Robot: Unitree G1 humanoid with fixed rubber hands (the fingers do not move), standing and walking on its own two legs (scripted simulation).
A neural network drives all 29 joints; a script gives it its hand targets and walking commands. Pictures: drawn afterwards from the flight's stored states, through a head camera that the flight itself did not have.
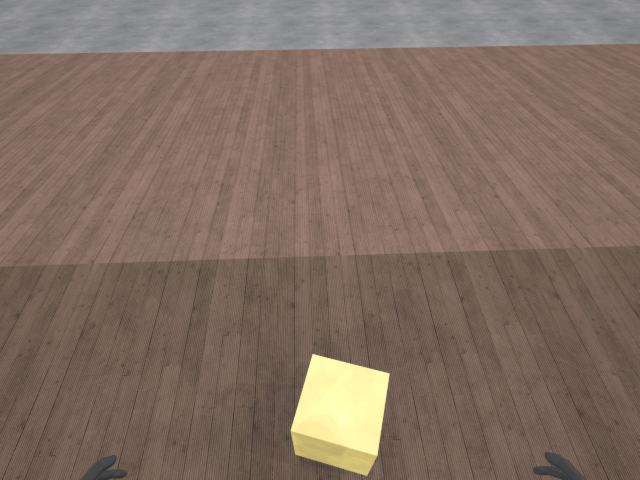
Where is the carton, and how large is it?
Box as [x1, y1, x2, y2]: [291, 354, 388, 475]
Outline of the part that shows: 313,354 291,428 291,435 295,454 366,475 377,454 388,373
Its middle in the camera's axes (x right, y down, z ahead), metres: +0.06 +0.49 +1.07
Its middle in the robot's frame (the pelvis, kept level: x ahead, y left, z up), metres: +0.38 -0.04 -0.66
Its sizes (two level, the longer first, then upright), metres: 0.210 0.200 0.250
